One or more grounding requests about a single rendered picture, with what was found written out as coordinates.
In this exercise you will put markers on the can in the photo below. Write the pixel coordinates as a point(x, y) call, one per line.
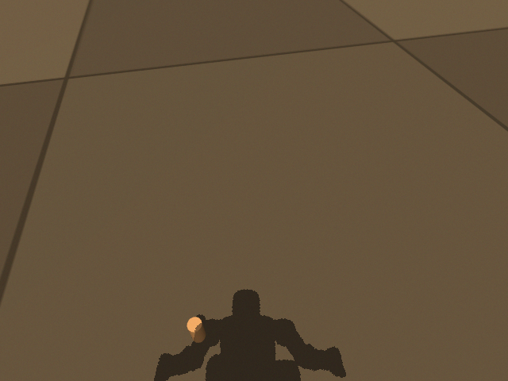
point(196, 329)

